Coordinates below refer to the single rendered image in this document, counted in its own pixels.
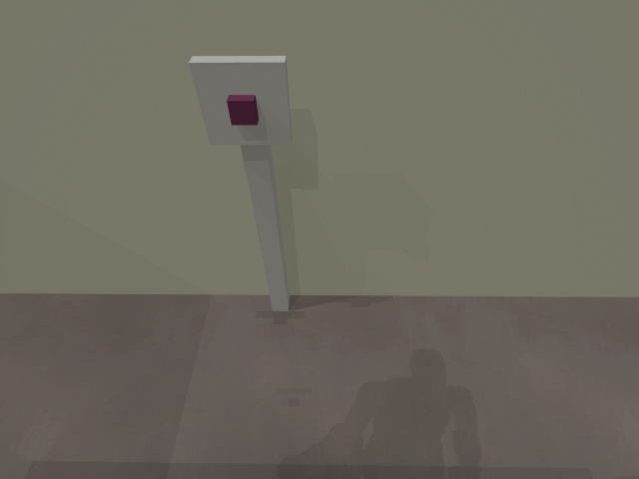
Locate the button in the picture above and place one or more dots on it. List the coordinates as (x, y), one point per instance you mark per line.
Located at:
(243, 109)

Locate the panel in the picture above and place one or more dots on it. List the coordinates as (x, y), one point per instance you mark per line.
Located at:
(217, 77)

